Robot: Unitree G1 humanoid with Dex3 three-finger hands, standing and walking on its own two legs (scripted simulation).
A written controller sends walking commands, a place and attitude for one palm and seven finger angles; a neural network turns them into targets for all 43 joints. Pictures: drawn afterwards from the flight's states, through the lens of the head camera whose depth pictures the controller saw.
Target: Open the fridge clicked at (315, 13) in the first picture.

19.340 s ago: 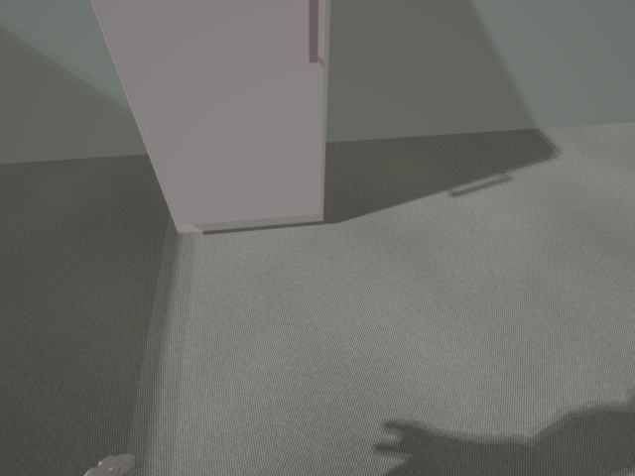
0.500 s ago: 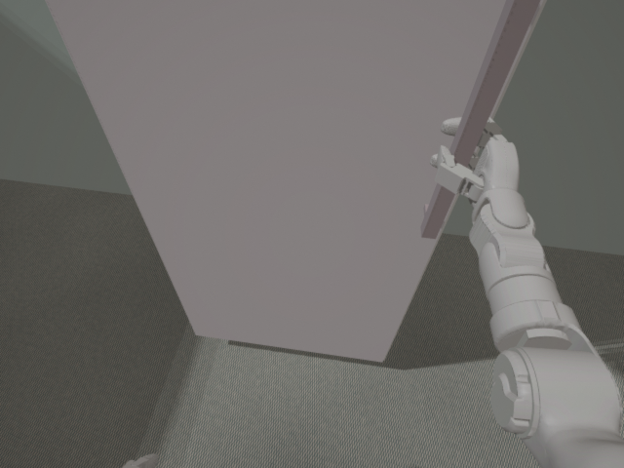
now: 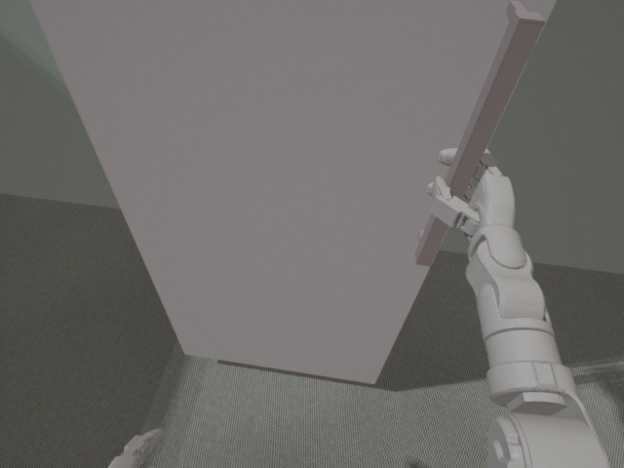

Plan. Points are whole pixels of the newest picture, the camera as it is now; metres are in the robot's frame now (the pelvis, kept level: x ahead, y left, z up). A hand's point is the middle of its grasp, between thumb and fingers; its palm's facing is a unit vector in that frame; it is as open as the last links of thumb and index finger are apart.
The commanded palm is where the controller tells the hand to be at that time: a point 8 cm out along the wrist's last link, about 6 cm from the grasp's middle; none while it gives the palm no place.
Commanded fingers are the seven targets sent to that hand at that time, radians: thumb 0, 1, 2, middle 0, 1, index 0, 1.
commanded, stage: pull the door a little, standing still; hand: right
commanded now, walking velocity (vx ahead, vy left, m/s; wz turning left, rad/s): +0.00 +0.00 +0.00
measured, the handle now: (458, 161) +0.48 -0.13 +0.18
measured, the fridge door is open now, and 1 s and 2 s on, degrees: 1 28 57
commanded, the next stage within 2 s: walk backward, drawing the door open in 0.34 s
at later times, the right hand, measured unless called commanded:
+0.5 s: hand (437, 255) +0.33 -0.09 +0.16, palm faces -0.02 +1.00 -0.05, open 6.3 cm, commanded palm +0.30 -0.15 +0.16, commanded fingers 0.00 -0.90 -0.90 0.45 1.40 0.45 1.40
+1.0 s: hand (373, 385) +0.18 -0.02 +0.15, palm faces -0.02 +0.98 -0.18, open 6.9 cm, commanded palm +0.15 -0.07 +0.16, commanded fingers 0.00 -0.90 -0.90 0.45 1.40 0.45 1.40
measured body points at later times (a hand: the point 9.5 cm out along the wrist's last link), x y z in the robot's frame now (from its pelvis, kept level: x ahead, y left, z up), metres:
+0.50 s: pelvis +0.00 +0.00 +0.00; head -0.04 +0.02 +0.45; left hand +0.19 +0.22 -0.08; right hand +0.33 -0.15 +0.16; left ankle +0.00 +0.08 -0.74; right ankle -0.04 -0.11 -0.74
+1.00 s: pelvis -0.07 +0.05 -0.01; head -0.05 +0.09 +0.44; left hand +0.13 +0.24 -0.12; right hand +0.17 -0.08 +0.16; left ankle +0.00 +0.09 -0.74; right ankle -0.07 -0.10 -0.72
